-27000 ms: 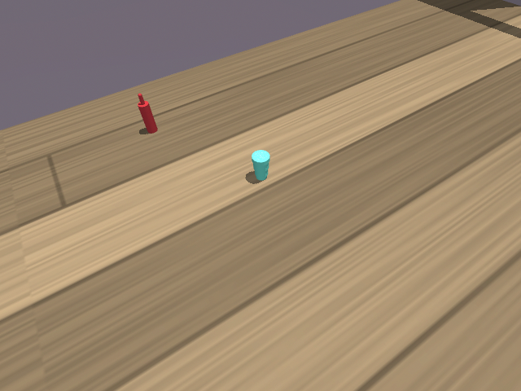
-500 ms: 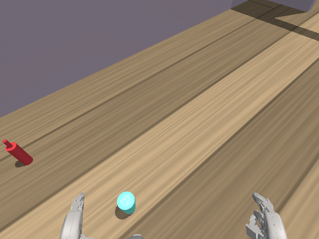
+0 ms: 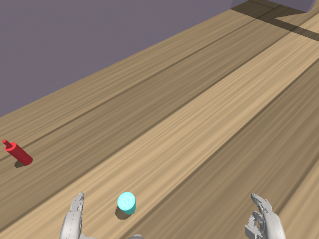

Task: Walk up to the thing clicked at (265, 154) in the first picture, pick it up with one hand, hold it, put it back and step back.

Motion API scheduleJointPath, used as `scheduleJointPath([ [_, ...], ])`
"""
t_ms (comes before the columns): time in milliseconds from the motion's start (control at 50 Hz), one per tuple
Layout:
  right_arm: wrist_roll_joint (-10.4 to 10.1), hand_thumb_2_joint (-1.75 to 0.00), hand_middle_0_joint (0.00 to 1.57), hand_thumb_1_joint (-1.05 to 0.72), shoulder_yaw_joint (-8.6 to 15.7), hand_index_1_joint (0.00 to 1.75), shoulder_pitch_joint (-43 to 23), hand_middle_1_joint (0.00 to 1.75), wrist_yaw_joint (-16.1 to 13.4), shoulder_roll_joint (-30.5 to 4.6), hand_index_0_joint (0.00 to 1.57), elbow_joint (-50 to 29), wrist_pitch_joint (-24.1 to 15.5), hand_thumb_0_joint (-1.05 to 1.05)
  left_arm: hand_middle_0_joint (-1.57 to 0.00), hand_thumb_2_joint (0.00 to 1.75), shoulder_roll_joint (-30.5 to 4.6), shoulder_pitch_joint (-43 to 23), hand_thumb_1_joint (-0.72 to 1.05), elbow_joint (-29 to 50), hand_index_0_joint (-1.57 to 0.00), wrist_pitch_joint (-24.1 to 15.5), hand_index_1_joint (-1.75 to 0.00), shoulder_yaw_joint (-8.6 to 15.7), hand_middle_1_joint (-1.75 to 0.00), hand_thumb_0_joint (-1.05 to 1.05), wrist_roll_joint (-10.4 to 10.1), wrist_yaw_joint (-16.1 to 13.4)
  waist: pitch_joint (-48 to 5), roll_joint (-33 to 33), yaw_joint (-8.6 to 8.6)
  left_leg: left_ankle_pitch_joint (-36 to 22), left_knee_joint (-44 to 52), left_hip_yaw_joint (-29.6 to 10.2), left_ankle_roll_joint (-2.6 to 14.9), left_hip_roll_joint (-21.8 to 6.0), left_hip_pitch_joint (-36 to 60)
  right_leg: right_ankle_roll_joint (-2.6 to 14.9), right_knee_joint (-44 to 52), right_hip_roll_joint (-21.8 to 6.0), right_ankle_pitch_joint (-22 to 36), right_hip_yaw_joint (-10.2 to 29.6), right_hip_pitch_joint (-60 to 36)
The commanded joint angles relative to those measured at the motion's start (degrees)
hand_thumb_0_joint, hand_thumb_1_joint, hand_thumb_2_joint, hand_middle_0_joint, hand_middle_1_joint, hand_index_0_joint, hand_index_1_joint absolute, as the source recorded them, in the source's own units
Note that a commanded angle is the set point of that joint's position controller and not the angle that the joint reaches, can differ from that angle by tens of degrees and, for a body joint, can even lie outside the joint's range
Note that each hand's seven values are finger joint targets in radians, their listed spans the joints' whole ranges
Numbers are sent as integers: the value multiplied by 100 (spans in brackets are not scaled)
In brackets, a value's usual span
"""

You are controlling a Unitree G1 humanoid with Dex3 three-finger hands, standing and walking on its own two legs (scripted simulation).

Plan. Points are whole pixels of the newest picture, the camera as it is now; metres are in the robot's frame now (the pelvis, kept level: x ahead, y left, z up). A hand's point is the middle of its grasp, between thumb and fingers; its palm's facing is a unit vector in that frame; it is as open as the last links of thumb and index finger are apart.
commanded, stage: home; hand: left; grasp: from the side
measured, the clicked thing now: (128, 205) +0.39 +0.21 -0.65
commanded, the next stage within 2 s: stand in 0.22 s
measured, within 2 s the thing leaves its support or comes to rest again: neither
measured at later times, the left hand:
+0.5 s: hand (98, 232) +0.16 +0.18 -0.06, palm faces +0.10 -0.95 -0.29, open 15.8 cm
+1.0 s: hand out of the picture +0.08 +0.25 -0.11, palm faces -0.02 -0.94 -0.35, open 7.5 cm
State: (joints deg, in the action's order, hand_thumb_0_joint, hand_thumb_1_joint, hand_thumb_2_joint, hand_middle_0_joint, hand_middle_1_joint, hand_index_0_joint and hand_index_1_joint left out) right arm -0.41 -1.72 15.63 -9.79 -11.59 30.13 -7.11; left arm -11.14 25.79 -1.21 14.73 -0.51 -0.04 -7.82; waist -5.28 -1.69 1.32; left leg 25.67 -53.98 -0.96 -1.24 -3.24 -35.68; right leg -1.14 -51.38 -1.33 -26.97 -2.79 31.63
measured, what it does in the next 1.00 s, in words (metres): stands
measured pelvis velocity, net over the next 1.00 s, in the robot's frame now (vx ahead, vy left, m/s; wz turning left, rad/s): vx -0.01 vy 0.01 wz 0.00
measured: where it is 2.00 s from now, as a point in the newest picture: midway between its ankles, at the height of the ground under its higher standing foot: outside the picture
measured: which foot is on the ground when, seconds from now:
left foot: down 0.00-1.00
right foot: down 0.00-1.00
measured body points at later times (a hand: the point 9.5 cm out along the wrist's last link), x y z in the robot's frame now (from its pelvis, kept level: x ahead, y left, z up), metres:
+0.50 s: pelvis -0.01 +0.00 +0.00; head +0.02 +0.00 +0.45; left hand +0.15 +0.23 -0.04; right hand +0.15 -0.24 -0.08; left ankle +0.02 +0.13 -0.69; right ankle -0.01 -0.13 -0.69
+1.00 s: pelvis -0.01 +0.01 +0.03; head +0.00 +0.01 +0.48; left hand +0.08 +0.30 -0.09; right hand +0.07 -0.29 -0.09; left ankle +0.02 +0.13 -0.69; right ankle -0.01 -0.13 -0.69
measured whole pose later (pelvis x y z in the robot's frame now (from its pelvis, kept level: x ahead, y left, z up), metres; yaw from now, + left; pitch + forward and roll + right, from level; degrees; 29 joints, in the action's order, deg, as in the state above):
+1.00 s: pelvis -0.01 +0.01 +0.03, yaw +0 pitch -2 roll +0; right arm 2.7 2.1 11.9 -0.5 -18.2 54.3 -0.5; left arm -19.2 13.2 -49.2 0.3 0.9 2.2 -1.4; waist 2.0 0.9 -0.1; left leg 18.0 -37.6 1.0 -0.1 -1.0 -17.9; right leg -1.9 -37.4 -3.3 -20.3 -1.6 15.4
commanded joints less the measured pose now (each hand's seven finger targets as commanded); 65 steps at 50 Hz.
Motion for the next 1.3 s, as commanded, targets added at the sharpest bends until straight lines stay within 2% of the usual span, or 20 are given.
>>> scheduleJointPath([
  [0, 11, -90, 20, -90, 319, 30, -362, 30, -79, -687, 20, -875, -301, 0, -5, 5, -552, -104, -55, 980, -5, -300, -5, 289, -6, 0, 23, -82, -635, -5, 7, -1365, 817, 94, 105, 204, 754, 107, 813, 232, 1385, -125, -151],
  [100, 16, -90, 20, -90, 312, 30, -385, 30, -85, -672, 20, -908, -279, 0, -5, 6, -621, -95, -54, 1162, -5, -313, -6, 352, -6, 0, 22, -92, -696, -112, -62, -1503, 815, 109, 97, 208, 741, 124, 792, 216, 1521, -113, -226],
  [140, 12, -90, 20, -90, 328, 30, -366, 30, -81, -693, 20, -868, -291, 0, -5, 7, -509, -117, -52, 923, -5, -288, -6, 271, -6, 0, 24, -84, -492, 70, 27, -1265, 854, 101, 107, 186, 710, 109, 836, 238, 1298, -134, -80],
  [200, 19, -90, 20, -90, 328, 30, -386, 30, -78, -693, 20, -877, -299, 0, -5, 6, -570, -129, -54, 972, -5, -309, -6, 342, -6, 0, 28, -95, -501, -116, -46, -930, 957, 77, 92, 195, 655, 140, 853, 242, 941, -152, -38],
  [300, 10, -90, 20, -90, 316, 30, -410, 30, -60, -686, 20, -921, -316, 0, -5, 8, -537, -147, -51, 1058, -5, -344, -6, 264, -6, 0, 19, -90, -480, -5, -19, -1035, 911, 107, 104, 206, 658, 129, 878, 223, 1059, -128, -48],
  [340, 13, -90, 20, -90, 324, 30, -374, 30, -69, -695, 20, -914, -315, 0, -20, 24, -585, -112, -35, 1092, -20, -366, -22, 336, -22, 0, 21, -84, -580, -61, -35, -1062, 892, 108, 105, 205, 676, 134, 848, 222, 1082, -107, -70],
  [360, 18, -90, 20, -90, 300, 30, -417, 30, -58, -679, 20, -923, -322, 0, -20, 32, -550, -124, -27, 1058, -20, -367, -30, 262, -30, 0, 19, -76, -506, -56, -34, -1064, 901, 101, 101, 208, 658, 132, 843, 222, 1078, -130, -58],
  [440, 32, -90, 20, -90, 326, 30, -364, 30, -72, -691, 20, -866, -329, 0, -20, 64, -476, -139, 5, 919, -20, -360, -30, 228, -30, 0, 34, -73, -558, 55, 37, -1051, 853, 117, 117, 206, 686, 110, 867, 218, 1109, -104, -47],
  [500, 21, -90, 20, -90, 319, 30, -396, 30, -85, -681, 20, -903, -337, 0, -20, 88, -633, -176, 29, 1030, -20, -378, -30, 364, -30, 0, 22, -77, -545, 43, -16, -950, 827, 162, 136, 231, 629, 92, 951, 196, 1022, -74, -22],
  [580, 28, -90, 20, -90, 328, 30, -394, 30, -107, -691, 20, -870, -357, 0, -20, 90, -572, -208, 61, 1007, -20, -364, -30, 322, -30, 0, 26, -81, -586, 10, -38, -1009, 868, 127, 117, 210, 660, 112, 857, 215, 1052, -100, -47],
  [600, 633, -90, 20, -90, 563, 30, -710, 30, 235, -1519, 20, 307, 65, 0, -20, 90, -1447, -989, 69, -1004, -20, -976, -30, 555, -30, 0, 555, 215, 259, 590, -222, -1410, 982, -100, 320, 53, 660, 526, 1244, -326, 1171, 522, -711],
  [620, 661, -90, 20, -90, 606, 30, -574, 30, 433, -1442, 20, 521, 222, 0, -20, 90, -1522, -871, 77, -1480, -20, -1223, -30, 597, -30, 0, 607, 373, -146, 755, -161, -1505, 925, 12, 425, 31, 979, 653, 1195, -435, 1614, 720, -875],
  [660, 526, -90, 20, -90, 611, 30, -570, 30, 620, -1339, 20, 609, 339, 0, -20, 90, -1600, -931, 90, -1877, -20, -1496, -30, 507, -30, 0, 467, 524, -124, 503, -115, -1422, 1073, -91, 471, 92, 1137, 683, 1317, -518, 1519, 900, -949],
  [720, 349, -90, 20, -90, 625, 30, -531, 30, 818, -1370, 20, 917, 343, 0, -20, 90, -1574, -1256, 90, -2528, -20, -1626, -30, 477, -30, 0, 283, 620, -198, 376, -144, -1408, 1366, -160, 448, 91, 1569, 549, 1471, -520, 1512, 817, -990],
  [820, 332, -90, 20, -90, 646, 30, -649, 30, 885, -1398, 20, 1425, 407, 0, -20, 90, -1663, -1435, 90, -3519, -20, -1714, -30, 453, -30, 0, 223, 575, -61, 134, -179, -2018, 1802, -233, 443, -5, 1941, 400, 1627, -478, 2094, 628, -1379],
  [1020, 243, -90, 20, -90, 564, 30, -763, 30, 847, -1651, 20, 2325, 514, 0, -20, 90, -1753, -1574, 90, -4903, -20, -1651, -30, 349, -30, 0, 162, 567, 328, 97, -204, -2149, 2936, -433, 323, -213, 2420, 285, 2564, -496, 2015, 524, -2093],
  [1080, 234, -90, 20, -90, 549, 30, -818, 30, 845, -1759, 20, 2555, 534, 0, -20, 90, -1744, -1648, 90, -5220, -20, -1611, -30, 304, -30, 0, 144, 584, 523, -67, -203, -1579, 3433, -545, 306, -288, 2381, 227, 2808, -469, 1623, 483, -2234],
  [1120, 234, -90, 20, -90, 541, 30, -884, 30, 853, -1794, 20, 2676, 562, 0, -20, 90, -1777, -1652, 90, -5426, -20, -1595, -30, 295, -30, 0, 155, 605, 799, -87, -210, -861, 3767, -631, 278, -297, 2130, 204, 2898, -428, 1347, 448, -2268],
  [1180, 219, -90, 20, -90, 529, 30, -869, 30, 857, -1784, 20, 2822, 556, 0, -20, 90, -1804, -1651, 90, -5640, -20, -1613, -30, 284, -30, 0, 149, 627, 669, -57, -221, -999, 3901, -621, 272, -321, 2322, 194, 3000, -497, 1550, 467, -2400],
  [1280, 198, -90, 20, -90, 520, 30, -910, 30, 890, -1750, 20, 2987, 595, 0, -20, 90, -1846, -1654, 90, -5922, -20, -1625, -30, 258, -30, 0, 186, 643, 937, 139, -181, -649, 3986, -614, 223, -279, 2290, 160, 3274, -478, 990, 470, -2110],
])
